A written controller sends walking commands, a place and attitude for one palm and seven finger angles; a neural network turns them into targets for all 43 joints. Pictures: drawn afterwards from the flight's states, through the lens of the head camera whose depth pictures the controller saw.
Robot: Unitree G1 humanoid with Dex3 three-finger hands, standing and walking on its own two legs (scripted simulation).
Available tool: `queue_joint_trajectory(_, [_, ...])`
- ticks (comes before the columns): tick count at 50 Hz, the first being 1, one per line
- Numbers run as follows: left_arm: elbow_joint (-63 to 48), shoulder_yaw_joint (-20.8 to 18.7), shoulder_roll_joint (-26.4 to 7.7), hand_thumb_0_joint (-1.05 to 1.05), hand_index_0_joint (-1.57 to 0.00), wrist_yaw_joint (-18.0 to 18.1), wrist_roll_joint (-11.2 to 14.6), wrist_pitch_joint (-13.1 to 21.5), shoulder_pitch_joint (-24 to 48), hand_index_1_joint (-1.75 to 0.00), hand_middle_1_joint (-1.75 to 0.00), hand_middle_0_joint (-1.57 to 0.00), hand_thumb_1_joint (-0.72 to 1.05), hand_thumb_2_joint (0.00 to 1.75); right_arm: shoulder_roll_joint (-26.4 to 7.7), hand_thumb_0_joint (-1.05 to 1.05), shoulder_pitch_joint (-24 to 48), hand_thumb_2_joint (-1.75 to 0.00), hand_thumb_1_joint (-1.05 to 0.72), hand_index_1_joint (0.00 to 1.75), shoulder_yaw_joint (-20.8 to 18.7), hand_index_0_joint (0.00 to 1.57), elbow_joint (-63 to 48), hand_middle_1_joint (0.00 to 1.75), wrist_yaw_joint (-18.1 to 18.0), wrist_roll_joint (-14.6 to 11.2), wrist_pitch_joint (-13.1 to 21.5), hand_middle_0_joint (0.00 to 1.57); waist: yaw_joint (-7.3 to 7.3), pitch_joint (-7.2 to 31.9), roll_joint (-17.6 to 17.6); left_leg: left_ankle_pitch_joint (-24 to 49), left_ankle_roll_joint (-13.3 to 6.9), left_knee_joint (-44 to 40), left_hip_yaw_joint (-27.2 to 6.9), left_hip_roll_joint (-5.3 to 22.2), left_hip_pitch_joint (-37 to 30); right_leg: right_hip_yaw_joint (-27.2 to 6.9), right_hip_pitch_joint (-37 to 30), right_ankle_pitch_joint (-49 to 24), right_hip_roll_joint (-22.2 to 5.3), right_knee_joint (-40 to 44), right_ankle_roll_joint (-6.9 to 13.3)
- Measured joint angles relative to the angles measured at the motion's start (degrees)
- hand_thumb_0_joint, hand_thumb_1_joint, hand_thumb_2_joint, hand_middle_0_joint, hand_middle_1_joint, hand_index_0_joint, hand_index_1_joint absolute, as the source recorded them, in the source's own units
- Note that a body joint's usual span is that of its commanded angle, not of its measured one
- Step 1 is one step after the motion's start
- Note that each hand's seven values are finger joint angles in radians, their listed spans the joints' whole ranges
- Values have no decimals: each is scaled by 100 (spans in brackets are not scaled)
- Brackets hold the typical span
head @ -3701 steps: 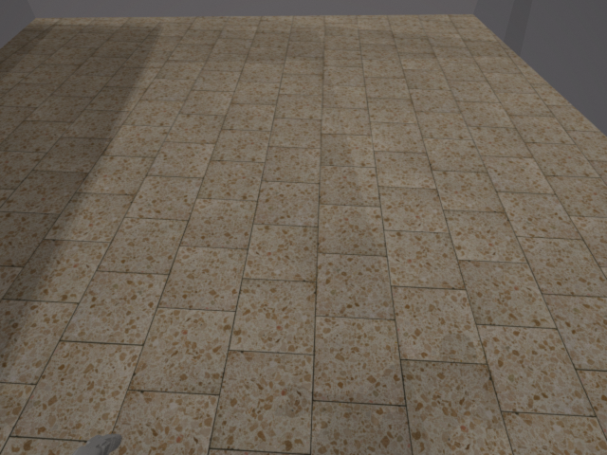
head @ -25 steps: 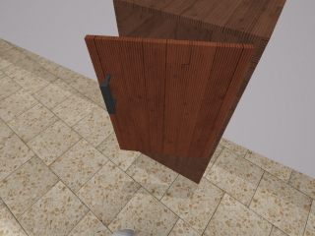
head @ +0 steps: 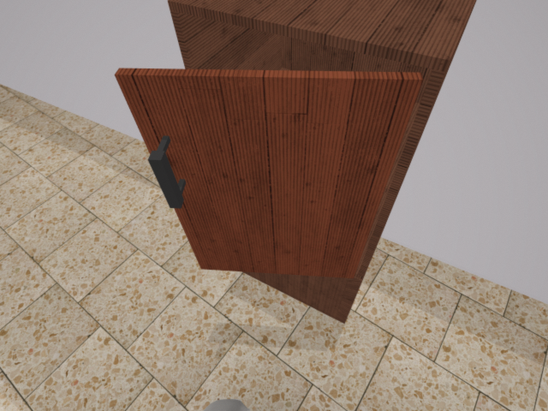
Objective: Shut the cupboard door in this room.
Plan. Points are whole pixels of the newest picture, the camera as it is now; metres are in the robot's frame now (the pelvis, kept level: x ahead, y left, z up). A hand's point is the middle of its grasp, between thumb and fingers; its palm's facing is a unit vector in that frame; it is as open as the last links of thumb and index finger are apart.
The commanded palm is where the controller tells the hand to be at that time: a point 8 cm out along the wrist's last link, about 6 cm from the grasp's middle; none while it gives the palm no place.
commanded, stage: come to a stop and stand still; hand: left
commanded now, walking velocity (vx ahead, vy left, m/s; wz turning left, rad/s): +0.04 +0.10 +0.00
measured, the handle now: (170, 173) +0.47 +0.21 +0.06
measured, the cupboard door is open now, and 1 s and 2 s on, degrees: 24 24 24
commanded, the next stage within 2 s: look again from close up in 0.32 s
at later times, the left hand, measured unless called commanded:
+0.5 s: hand out of the picture -0.01 +0.19 -0.17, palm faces +0.01 -0.98 -0.21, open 7.4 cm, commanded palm none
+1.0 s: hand out of the picture +0.02 +0.18 -0.16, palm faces -0.01 -0.97 -0.22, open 7.4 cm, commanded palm none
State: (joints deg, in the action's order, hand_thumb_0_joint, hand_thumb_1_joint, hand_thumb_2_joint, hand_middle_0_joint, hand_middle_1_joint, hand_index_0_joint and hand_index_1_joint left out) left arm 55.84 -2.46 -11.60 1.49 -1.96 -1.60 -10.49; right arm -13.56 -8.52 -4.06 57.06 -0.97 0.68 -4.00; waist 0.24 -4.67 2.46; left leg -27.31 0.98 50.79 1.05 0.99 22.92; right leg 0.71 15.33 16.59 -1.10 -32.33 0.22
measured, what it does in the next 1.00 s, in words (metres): steps on the spot: left foot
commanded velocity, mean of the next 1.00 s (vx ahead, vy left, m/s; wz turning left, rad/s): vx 0.00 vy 0.00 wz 0.00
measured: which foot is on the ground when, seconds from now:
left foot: up 0.00-0.08, down 0.10-1.00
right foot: down 0.00-1.00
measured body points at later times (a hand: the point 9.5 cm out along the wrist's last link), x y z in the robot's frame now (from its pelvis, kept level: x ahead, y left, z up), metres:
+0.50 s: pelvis +0.00 +0.02 +0.01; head +0.02 +0.02 +0.46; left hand -0.01 +0.24 -0.15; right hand +0.00 -0.20 -0.15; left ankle -0.02 +0.12 -0.73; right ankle +0.01 -0.12 -0.73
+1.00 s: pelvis +0.01 +0.00 +0.01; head +0.02 -0.01 +0.46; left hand +0.03 +0.23 -0.14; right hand +0.02 -0.22 -0.16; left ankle -0.02 +0.12 -0.73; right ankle +0.01 -0.12 -0.73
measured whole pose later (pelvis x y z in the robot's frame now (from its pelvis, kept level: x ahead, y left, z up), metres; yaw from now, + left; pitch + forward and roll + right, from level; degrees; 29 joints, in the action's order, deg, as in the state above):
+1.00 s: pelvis +0.01 +0.00 +0.01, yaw -1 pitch -1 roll +1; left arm 62.9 1.3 -9.3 1.8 -0.5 0.7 -14.2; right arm -10.1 -14.4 0.5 62.5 -1.5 0.7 1.4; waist -0.4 -2.5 0.9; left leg -15.7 -0.2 25.1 3.4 0.1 8.3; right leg -0.3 12.4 14.9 -1.6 -28.4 -0.5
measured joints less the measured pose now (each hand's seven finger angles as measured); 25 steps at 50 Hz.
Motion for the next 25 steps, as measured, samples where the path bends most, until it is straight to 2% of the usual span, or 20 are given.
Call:
queue_joint_trajectory(2, [45, 45, 46, 0, -20, -9, 14, 19, -14, -30, -30, -20, 90, 90, 9, 1, -128, -90, -91, 30, 41, 20, 36, 30, 9, -14, 60, 20, 18, 54, -70, 101, 29, -493, 84, -42, -317, -11, -54, -82, -25, 144, -10])
queue_joint_trajectory(4, [92, 78, 87, 0, -20, -11, 57, 42, -23, -30, -30, -20, 90, 90, 34, 1, -282, -90, -91, 30, 103, 20, 90, 30, 6, -18, 136, 20, 34, 117, -125, 614, 34, -1485, 114, -48, -778, 10, -61, -96, -31, 173, -49])
queue_joint_trajectory(5, [114, 94, 123, 0, -20, -14, 85, 49, -23, -30, -30, -20, 90, 90, 28, 1, -373, -90, -91, 30, 133, 20, 121, 30, 4, -14, 187, 20, 43, 157, -79, 1023, -6, -1971, 56, 8, -998, 66, -45, -76, 18, 147, -73])
queue_joint_trajectory(6, [167, 102, 137, 0, -20, -14, 110, 43, 25, -30, -30, -20, 90, 90, 72, 1, -411, -90, -91, 30, 157, 20, 211, 30, -15, 0, 223, 20, 46, 143, -127, 1085, -64, -2097, 34, -12, -1060, 92, -63, -61, -3, 135, -99])
queue_joint_trajectory(10, [355, 117, 175, 0, -20, 0, 136, -5, 77, -30, -30, -20, 91, 90, 315, 1, -542, -90, -91, 30, 315, 20, 491, 30, -35, 20, 269, 20, -66, 147, -365, 1134, -176, -2377, 99, -94, -1260, 30, -300, -284, -70, 537, -159])
queue_joint_trajectory(15, [608, 127, 137, 0, -20, -8, 141, 20, -33, -30, -30, -20, 92, 90, 548, 1, -653, -90, -91, 30, 393, 20, 638, 30, -49, 15, 324, 20, -77, 200, -386, 1323, -191, -2738, 120, -131, -1434, 15, -460, -456, -97, 874, -161])
queue_joint_trajectory(21, [861, 160, 190, 0, -20, 0, 145, 56, -335, -30, -30, -20, 91, 90, 598, 1, -744, -90, -92, 30, 392, 21, 715, 30, -76, -4, 372, 21, -55, 216, -322, 1379, -211, -2910, 177, -147, -1557, -39, -549, -514, -106, 1014, -183])
queue_joint_trajectory(25, [844, 316, 263, 0, -20, 106, 125, 198, -543, -30, -30, -20, 91, 90, 496, 1, -830, -90, -92, 30, 411, 21, 475, 30, -25, 3, 469, 21, -28, 201, -188, 1145, -230, -2403, 173, -126, -1239, -36, -296, -358, -100, 644, -194])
